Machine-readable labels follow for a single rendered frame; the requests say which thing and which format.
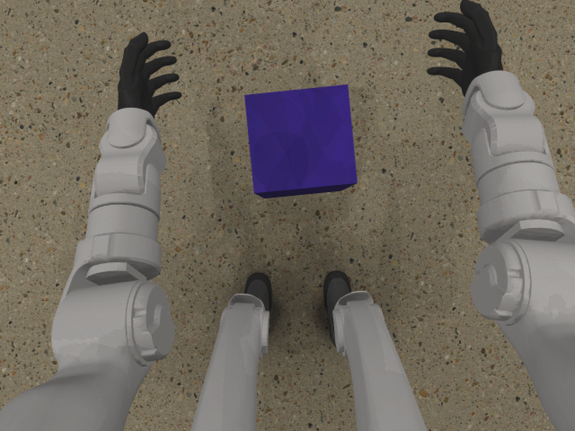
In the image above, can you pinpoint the carton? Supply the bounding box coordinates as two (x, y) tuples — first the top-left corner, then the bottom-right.
(244, 84), (358, 198)

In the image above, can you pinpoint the right robot forearm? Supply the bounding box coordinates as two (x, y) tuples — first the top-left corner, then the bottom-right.
(462, 70), (575, 244)

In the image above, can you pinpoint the robot left foot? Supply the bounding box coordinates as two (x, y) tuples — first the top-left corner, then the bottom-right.
(244, 272), (272, 311)

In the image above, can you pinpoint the robot foot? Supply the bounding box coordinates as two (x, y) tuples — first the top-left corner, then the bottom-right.
(323, 270), (351, 347)
(244, 272), (272, 311)

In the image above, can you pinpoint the right robot upper arm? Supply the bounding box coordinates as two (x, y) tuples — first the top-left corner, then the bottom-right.
(470, 238), (575, 431)

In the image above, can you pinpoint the left robot hand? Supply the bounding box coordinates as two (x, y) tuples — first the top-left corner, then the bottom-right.
(118, 32), (181, 118)

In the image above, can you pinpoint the left robot upper arm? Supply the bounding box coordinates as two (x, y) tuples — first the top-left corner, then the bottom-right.
(0, 279), (175, 431)

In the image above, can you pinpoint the right robot hand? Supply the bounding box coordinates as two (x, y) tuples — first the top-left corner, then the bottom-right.
(427, 0), (503, 97)

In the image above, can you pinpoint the left robot forearm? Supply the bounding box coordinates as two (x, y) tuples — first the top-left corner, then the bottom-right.
(51, 108), (166, 363)

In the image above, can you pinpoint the robot right foot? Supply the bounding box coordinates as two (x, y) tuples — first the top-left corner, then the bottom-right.
(323, 270), (351, 347)

